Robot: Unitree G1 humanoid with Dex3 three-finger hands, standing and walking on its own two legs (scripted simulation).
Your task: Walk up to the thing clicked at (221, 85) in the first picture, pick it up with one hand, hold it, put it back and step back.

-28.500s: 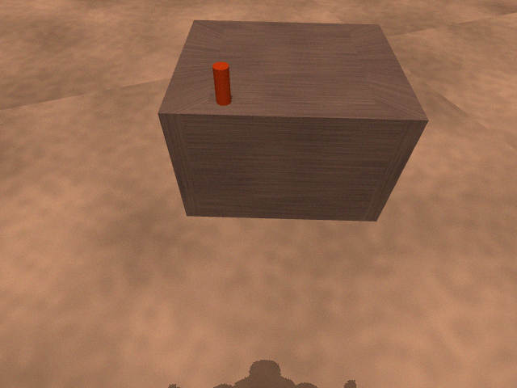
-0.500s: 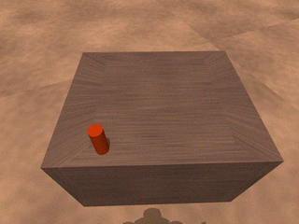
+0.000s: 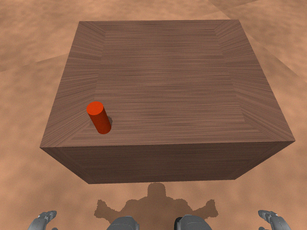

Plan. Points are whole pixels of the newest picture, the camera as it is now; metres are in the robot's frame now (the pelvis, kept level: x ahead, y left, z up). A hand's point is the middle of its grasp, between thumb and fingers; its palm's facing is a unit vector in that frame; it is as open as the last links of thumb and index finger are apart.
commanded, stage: step back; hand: left
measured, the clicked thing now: (100, 118) +0.46 +0.19 -0.10
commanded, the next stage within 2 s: none
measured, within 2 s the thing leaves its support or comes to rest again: neither
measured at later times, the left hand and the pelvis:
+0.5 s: hand out of the picture +0.05 +0.29 -0.16, palm faces -0.12 -0.91 -0.39, open 7.4 cm; pelvis -0.08 +0.03 -0.01, yaw -4 degrees
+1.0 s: hand out of the picture -0.07 +0.31 -0.15, palm faces -0.03 -0.93 -0.37, open 7.4 cm; pelvis -0.20 +0.05 +0.00, yaw -3 degrees
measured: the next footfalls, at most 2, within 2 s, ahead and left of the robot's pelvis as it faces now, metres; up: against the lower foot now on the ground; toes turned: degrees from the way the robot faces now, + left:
left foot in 0.14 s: -0.02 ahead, +0.14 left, +0.00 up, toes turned -1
right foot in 0.50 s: -0.05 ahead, -0.08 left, +0.00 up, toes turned -1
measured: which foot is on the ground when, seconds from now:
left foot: up 0.00-0.12, down 0.14-0.52, up 0.54-0.82, down 0.84-1.00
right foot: down 0.00-0.16, up 0.18-0.48, down 0.50-0.86, up 0.88-1.00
